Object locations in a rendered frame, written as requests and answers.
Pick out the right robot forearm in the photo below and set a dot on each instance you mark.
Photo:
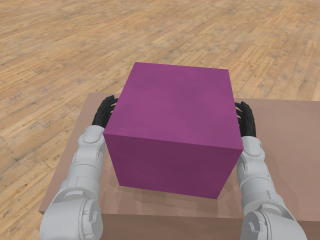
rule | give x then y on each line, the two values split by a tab
255	183

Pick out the pedestal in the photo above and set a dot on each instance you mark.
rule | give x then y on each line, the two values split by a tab
289	132

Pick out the left robot forearm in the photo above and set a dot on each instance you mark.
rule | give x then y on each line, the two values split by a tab
85	170

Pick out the right robot hand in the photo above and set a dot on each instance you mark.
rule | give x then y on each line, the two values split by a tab
246	121

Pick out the carton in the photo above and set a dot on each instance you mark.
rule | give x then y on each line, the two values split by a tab
175	129

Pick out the robot right upper arm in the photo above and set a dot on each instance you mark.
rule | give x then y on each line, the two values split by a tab
262	225

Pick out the robot left upper arm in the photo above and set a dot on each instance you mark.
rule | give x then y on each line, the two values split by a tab
78	219

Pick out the left robot hand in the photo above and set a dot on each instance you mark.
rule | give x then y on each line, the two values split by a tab
104	113

